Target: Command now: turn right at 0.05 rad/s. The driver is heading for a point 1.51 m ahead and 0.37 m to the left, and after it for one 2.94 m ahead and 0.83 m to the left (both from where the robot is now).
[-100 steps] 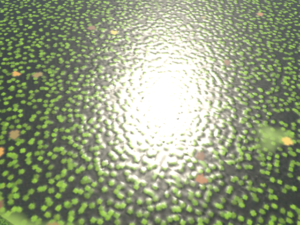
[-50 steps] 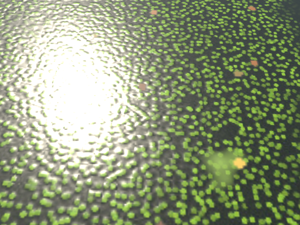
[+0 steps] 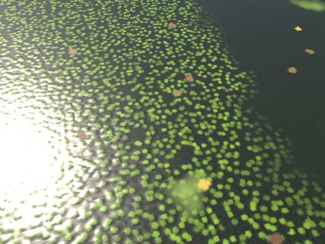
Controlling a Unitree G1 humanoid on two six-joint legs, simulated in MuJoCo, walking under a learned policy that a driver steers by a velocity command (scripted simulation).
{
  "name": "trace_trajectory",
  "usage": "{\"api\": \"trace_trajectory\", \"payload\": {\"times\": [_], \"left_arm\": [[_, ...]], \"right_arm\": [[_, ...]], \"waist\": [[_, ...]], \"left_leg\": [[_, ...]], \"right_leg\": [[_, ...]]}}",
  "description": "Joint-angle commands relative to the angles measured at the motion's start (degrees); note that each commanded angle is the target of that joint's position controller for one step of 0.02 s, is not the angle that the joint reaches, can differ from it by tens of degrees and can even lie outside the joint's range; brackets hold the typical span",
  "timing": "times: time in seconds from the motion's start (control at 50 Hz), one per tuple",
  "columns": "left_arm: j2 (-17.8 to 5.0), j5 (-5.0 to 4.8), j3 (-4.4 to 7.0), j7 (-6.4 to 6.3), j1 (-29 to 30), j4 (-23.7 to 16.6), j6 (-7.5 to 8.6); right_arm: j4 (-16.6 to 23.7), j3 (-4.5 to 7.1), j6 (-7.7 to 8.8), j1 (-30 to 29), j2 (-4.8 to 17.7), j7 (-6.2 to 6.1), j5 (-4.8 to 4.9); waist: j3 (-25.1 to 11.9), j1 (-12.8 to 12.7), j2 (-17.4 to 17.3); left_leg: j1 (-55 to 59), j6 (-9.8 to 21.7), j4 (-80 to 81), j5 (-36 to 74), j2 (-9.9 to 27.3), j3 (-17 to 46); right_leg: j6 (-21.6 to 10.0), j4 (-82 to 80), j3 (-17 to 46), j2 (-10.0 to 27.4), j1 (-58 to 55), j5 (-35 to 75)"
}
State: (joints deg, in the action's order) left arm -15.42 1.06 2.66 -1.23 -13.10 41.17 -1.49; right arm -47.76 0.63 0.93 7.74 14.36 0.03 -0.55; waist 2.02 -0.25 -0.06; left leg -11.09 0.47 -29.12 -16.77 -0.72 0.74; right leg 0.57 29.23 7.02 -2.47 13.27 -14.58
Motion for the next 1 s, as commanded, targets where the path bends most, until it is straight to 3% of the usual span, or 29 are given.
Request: {"api": "trace_trajectory", "payload": {"times": [0.02, 0.26, 0.54, 1.0], "left_arm": [[-5.95, -0.07, 1.53, -0.4, 1.01, -3.12, 1.03], [-5.47, -0.28, 1.44, -1.21, -0.28, 0.84, 1.06], [-4.92, -0.63, 1.23, -1.71, -0.13, 8.21, 1.03], [-4.02, -0.93, -0.02, -1.99, -0.83, 18.33, 1.26]], "right_arm": [[2.43, 1.51, 0.49, -0.97, 7.08, -0.14, 0.07], [-2.81, 1.05, 0.58, 0.05, 7.04, -0.24, 0.25], [-8.35, 0.62, 0.59, 2.05, 7.18, -0.76, 0.37], [-11.17, 0.12, 0.36, 6.66, 6.01, -1.2, 0.45]], "waist": [[-2.99, 0.71, 1.31], [-2.16, 0.52, 0.17], [-0.89, 0.89, 0.05], [0.09, 0.91, -0.18]], "left_leg": [[-0.58, 1.72, 5.16, 6.43, 3.98, 3.85], [-1.07, 1.2, 6.15, 7.18, 3.15, 3.36], [-0.74, 1.63, 8.03, 6.95, 2.82, 3.58], [0.02, 2.28, 8.97, 8.48, 2.37, 3.6]], "right_leg": [[-1.05, -3.51, 3.26, 3.46, -1.8, 11.32], [-0.85, -3.77, 2.69, 3.35, -3.89, 12.96], [-0.08, -5.21, 1.31, 2.84, -4.55, 12.28], [0.49, -6.42, -0.11, 2.73, -3.22, 10.49]]}}
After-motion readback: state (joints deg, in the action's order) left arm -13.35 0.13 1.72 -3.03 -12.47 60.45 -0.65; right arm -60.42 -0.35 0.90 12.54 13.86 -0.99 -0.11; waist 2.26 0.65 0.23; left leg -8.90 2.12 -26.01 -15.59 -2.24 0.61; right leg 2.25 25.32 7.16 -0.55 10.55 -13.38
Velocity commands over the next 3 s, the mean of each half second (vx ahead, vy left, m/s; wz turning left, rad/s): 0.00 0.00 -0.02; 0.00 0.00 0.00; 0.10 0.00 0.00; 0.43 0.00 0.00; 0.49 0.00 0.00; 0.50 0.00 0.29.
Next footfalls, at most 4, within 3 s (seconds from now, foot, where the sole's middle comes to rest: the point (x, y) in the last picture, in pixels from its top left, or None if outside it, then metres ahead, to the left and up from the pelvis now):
1.56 right None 0.12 -0.13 -0.77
2.04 left None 0.49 0.09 -0.77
2.58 right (204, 182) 0.80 -0.15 -0.77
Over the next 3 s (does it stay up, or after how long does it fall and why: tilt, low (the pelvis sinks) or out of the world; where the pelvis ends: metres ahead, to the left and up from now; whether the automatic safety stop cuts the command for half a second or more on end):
stays up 0.84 -0.06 0.00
